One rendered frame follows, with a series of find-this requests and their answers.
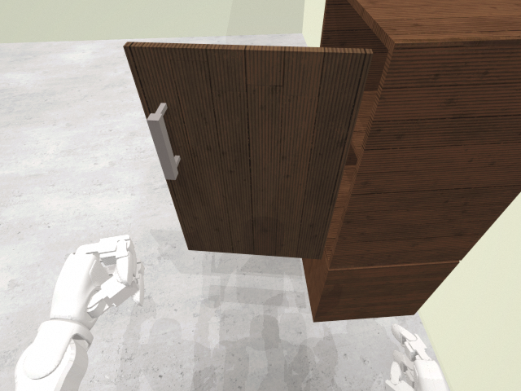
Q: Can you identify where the right robot hand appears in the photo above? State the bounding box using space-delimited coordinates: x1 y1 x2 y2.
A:
385 323 449 391

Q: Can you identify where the left robot forearm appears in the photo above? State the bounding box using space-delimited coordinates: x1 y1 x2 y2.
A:
15 319 94 391

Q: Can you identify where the left robot hand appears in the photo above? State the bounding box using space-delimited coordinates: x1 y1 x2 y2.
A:
50 235 145 330

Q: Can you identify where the cupboard door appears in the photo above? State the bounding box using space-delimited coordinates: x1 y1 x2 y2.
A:
123 42 373 260

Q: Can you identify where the handle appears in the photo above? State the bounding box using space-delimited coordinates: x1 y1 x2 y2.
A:
147 103 181 180

